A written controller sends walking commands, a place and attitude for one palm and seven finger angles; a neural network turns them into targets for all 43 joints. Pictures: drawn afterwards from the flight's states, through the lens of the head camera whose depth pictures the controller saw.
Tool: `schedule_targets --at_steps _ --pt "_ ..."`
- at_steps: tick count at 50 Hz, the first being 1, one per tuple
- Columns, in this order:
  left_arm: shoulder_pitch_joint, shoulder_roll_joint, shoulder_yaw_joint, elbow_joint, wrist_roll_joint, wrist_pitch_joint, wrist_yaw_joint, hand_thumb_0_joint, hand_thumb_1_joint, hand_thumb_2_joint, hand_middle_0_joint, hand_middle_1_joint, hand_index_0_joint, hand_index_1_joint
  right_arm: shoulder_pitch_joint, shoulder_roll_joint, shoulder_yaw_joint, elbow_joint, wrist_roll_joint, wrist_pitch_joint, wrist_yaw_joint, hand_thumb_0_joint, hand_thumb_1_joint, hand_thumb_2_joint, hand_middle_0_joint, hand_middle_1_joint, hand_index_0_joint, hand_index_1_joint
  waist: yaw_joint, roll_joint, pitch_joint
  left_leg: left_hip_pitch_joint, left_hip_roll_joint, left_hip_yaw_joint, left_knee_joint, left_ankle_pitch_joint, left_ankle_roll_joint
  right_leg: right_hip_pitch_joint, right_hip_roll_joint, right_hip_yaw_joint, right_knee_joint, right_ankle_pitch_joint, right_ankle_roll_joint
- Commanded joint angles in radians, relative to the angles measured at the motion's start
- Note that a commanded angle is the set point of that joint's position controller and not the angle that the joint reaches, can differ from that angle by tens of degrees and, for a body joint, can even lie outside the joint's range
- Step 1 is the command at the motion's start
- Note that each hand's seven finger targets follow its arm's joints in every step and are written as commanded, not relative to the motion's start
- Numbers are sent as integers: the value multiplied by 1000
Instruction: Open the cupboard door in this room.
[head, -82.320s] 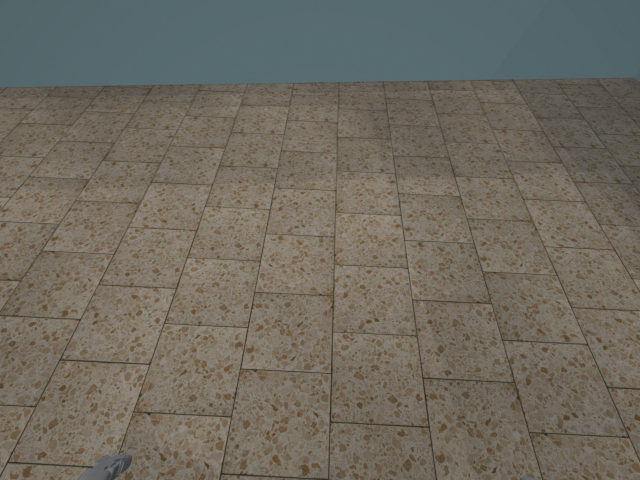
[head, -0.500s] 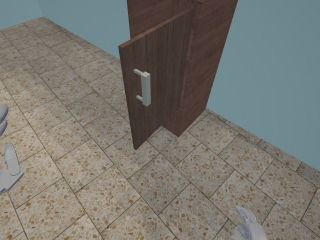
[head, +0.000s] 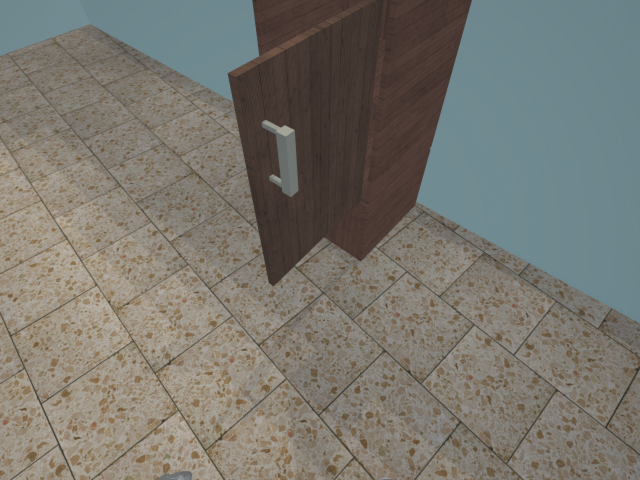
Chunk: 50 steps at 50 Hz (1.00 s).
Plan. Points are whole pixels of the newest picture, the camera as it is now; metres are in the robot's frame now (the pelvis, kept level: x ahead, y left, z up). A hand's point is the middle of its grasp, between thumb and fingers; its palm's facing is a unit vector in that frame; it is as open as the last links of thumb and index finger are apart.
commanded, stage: let the arm hang, fingers relaxed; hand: left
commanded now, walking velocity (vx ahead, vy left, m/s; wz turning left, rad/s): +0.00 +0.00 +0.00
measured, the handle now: (279, 158) +0.64 +0.10 +0.00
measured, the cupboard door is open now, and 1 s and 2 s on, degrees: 92 92 92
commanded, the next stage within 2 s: look to check the result in 0.82 s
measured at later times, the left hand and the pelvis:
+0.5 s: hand out of the picture +0.02 +0.19 -0.15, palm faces +0.04 -0.96 -0.26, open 7.4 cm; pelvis +0.01 -0.01 +0.01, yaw +0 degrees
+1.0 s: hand out of the picture +0.03 +0.17 -0.16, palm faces +0.05 -0.98 -0.20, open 7.4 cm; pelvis +0.03 -0.01 +0.01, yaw +1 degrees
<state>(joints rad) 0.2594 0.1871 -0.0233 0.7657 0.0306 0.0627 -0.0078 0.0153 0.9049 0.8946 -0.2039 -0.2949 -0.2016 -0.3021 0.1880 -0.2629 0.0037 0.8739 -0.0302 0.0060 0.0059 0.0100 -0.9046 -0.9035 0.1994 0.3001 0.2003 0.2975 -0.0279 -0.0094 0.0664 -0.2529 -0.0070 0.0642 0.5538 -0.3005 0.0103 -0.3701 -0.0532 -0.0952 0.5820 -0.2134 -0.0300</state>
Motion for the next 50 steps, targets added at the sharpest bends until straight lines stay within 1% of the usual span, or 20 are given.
schedule_targets --at_steps 1,3,6,11,13,15,18,19,20,22,24,28,30,32,34,36,41,44,46,50 --pt "-12 185 61 25 -10 -60 25 0 900 900 -200 -300 -200 -300 15 -83 -16 1 2 -7 -11 0 -900 -900 200 300 200 300 30 134 -121 -48 89 -122 -167 84 25 189 -69 135 -170 -20 -20" --pt "9 160 73 86 -11 -65 28 0 900 900 -200 -300 -200 -300 38 -65 -20 35 0 -4 -17 0 -900 -900 200 300 200 300 35 190 -116 -67 88 -116 -184 38 20 225 -70 128 -196 -23 -26" --pt "-3 167 69 160 -15 -71 29 0 900 900 -200 -300 -200 -300 98 -55 -24 88 4 4 -20 0 -900 -900 200 300 200 300 29 128 -89 -59 83 -105 -186 8 17 226 -81 131 -246 -68 -32" --pt "-19 160 67 244 -18 -70 30 0 900 900 -200 -300 -200 -300 184 -29 -27 160 5 14 -23 0 -900 -900 200 300 200 300 18 -9 3 -38 77 -92 -195 -21 21 145 -86 134 -317 -192 -32" --pt "-20 156 68 268 -19 -69 32 0 900 900 -200 -300 -200 -300 212 -25 -26 182 5 13 -24 0 -900 -900 200 300 200 300 15 -34 9 -29 78 -88 -198 -20 23 137 -86 132 -324 -209 -31" --pt "-16 149 69 286 -19 -68 34 0 900 900 -200 -300 -200 -300 226 -13 -25 197 4 13 -25 0 -900 -900 200 300 200 300 15 -39 9 -22 76 -86 -199 -17 25 132 -84 131 -328 -217 -29" --pt "-7 137 69 303 -21 -68 36 0 900 900 -200 -300 -200 -300 238 -1 -22 214 4 6 -28 0 -900 -900 200 300 200 300 20 -24 -10 -25 85 -88 -220 9 26 166 -77 118 -302 -159 -26" --pt "0 130 69 309 -21 -69 38 0 900 900 -200 -300 -200 -300 229 -2 -23 214 5 6 -29 0 -900 -900 200 300 200 300 24 4 -7 -25 84 -89 -221 9 26 165 -73 117 -300 -152 -26" --pt "-1 127 69 313 -20 -68 38 0 900 900 -200 -300 -200 -300 233 12 -20 218 4 5 -29 0 -900 -900 200 300 200 300 24 -9 -5 -31 88 -91 -231 14 26 175 -74 111 -293 -135 -24" --pt "6 113 67 321 -21 -69 39 0 900 900 -200 -300 -200 -300 234 19 -18 226 4 2 -31 0 -900 -900 200 300 200 300 27 -6 -5 -32 92 -90 -239 44 23 193 -71 105 -279 -84 -22" --pt "12 105 65 328 -21 -69 41 0 900 900 -200 -300 -200 -300 226 26 -17 227 6 2 -32 0 -900 -900 200 300 200 300 30 11 6 -24 91 -86 -239 51 21 185 -68 102 -277 -73 -20" --pt "15 88 62 338 -22 -73 43 0 900 900 -200 -300 -200 -300 226 41 -15 238 6 -3 -35 0 -900 -900 200 300 200 300 26 2 0 -7 98 -88 -248 102 17 203 -69 95 -261 0 -19" --pt "15 84 62 340 -21 -72 44 0 900 900 -200 -300 -200 -300 221 48 -15 241 7 -1 -36 0 -900 -900 200 300 200 300 28 8 21 -14 96 -83 -247 89 16 196 -68 94 -267 -10 -16" --pt "17 81 62 342 -21 -74 44 0 900 900 -200 -300 -200 -300 223 50 -13 243 7 -3 -37 0 -900 -900 200 300 200 300 25 8 15 -5 96 -82 -251 103 14 204 -69 93 -266 7 -16" --pt "23 73 62 345 -20 -75 45 0 900 900 -200 -300 -200 -300 217 48 -15 239 8 -2 -39 0 -900 -900 200 300 200 300 27 41 23 -2 97 -79 -247 98 13 197 -65 96 -269 10 -16" --pt "21 73 62 346 -21 -75 44 0 900 900 -200 -300 -200 -300 212 52 -13 242 7 -5 -39 0 -900 -900 200 300 200 300 27 38 15 0 101 -85 -251 123 13 214 -67 87 -258 45 -15" --pt "27 72 61 350 -21 -77 43 0 900 900 -200 -300 -200 -300 201 45 -15 241 8 -5 -41 0 -900 -900 200 300 200 300 26 30 11 17 102 -81 -250 126 12 214 -69 84 -263 52 -14" --pt "27 73 62 349 -20 -81 44 0 900 900 -200 -300 -200 -300 198 37 -18 237 10 -7 -42 0 -900 -900 200 300 200 300 23 5 -5 36 103 -84 -247 145 14 222 -66 85 -260 76 -15" --pt "30 71 61 352 -21 -81 43 0 900 900 -200 -300 -200 -300 193 39 -15 242 9 -8 -43 0 -900 -900 200 300 200 300 24 23 -2 38 104 -85 -251 155 13 224 -71 83 -259 86 -16" --pt "29 73 62 356 -21 -83 43 0 900 900 -200 -300 -200 -300 187 31 -16 243 9 -9 -44 0 -900 -900 200 300 200 300 22 20 -11 49 107 -84 -248 174 11 234 -71 78 -255 112 -16"
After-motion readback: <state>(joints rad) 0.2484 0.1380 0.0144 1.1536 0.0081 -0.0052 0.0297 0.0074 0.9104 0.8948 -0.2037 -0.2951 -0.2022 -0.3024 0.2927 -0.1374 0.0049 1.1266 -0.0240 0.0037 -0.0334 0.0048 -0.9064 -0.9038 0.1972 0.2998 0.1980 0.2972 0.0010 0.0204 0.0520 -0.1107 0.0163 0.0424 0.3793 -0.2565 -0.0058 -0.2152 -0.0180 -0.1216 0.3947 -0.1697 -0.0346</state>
